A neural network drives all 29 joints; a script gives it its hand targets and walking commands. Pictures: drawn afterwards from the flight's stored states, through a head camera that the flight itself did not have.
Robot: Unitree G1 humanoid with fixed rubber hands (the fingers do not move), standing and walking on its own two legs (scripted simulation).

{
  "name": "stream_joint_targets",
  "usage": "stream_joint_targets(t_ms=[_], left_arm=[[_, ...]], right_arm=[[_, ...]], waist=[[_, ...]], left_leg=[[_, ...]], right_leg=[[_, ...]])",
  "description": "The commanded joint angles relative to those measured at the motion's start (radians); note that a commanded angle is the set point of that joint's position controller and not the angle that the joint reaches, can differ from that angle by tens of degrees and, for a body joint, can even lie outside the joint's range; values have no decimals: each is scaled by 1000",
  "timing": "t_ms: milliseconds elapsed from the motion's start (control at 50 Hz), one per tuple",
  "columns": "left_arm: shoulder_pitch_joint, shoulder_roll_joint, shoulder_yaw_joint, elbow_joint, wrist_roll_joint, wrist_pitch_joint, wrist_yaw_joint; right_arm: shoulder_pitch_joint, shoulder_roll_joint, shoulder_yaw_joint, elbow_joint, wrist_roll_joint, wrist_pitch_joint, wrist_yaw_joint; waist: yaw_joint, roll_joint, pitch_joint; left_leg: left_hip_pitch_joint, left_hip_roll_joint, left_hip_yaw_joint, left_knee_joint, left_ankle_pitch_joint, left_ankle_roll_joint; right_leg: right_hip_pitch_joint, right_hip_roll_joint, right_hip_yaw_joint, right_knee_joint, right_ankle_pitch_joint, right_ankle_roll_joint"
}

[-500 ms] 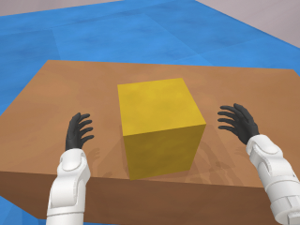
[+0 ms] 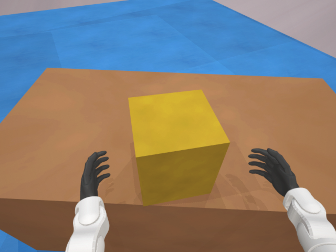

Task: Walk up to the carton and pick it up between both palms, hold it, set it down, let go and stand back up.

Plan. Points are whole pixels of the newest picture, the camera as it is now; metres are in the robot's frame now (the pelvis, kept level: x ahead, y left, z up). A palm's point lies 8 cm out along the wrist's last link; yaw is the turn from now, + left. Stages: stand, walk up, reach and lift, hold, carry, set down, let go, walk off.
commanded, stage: set down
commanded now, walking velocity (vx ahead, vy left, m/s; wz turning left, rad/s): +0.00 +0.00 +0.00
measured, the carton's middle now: (172, 148) +0.41 +0.02 +0.00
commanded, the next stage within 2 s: let go in 1.96 s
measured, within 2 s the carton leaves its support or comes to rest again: neither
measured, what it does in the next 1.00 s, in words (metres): stands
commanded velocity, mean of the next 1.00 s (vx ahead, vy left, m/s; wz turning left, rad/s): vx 0.00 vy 0.00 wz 0.00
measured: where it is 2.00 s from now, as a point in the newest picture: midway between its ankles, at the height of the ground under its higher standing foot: outside the picture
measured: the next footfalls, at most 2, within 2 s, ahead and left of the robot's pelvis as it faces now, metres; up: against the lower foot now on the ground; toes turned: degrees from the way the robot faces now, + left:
none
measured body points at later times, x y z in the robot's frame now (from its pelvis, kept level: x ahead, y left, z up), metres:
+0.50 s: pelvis +0.01 +0.00 +0.00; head +0.00 +0.01 +0.45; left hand +0.22 +0.18 +0.01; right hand +0.24 -0.26 +0.01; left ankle +0.02 +0.15 -0.75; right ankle -0.01 -0.09 -0.75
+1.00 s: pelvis +0.02 +0.01 +0.00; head +0.01 +0.02 +0.45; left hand +0.19 +0.20 -0.03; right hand +0.21 -0.24 -0.03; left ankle +0.02 +0.15 -0.75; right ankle -0.01 -0.09 -0.75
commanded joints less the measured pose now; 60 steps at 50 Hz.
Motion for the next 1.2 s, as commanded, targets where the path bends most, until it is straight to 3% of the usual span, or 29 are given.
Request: stream_joint_targets(t_ms=[0, 200, 600, 1180], left_arm=[[-66, -7, -19, -113, 11, -51, 0], [54, -25, -49, -100, 30, -156, 8], [174, -11, -83, 38, 31, -296, 15], [251, 134, -52, 238, 9, -302, -76]], right_arm=[[-110, -182, -50, -93, 10, -50, 2], [27, -177, -33, -94, 29, -137, 15], [192, -163, 1, -17, 33, -251, 30], [306, -36, -41, 53, -159, -214, -28]], waist=[[-2, -57, -152], [-5, -59, -120], [-2, -79, -30], [-16, -27, -3]], left_leg=[[142, -59, -26, 10, 151, 63], [134, -59, -25, 22, 146, 58], [83, -58, -13, 55, 30, 52], [169, -62, -13, 34, 143, 37]], right_leg=[[-26, -6, 64, -70, 183, -25], [-29, -14, 72, -59, 202, -31], [-88, -38, 93, -41, 46, -26], [-38, -25, 38, -79, 155, -13]])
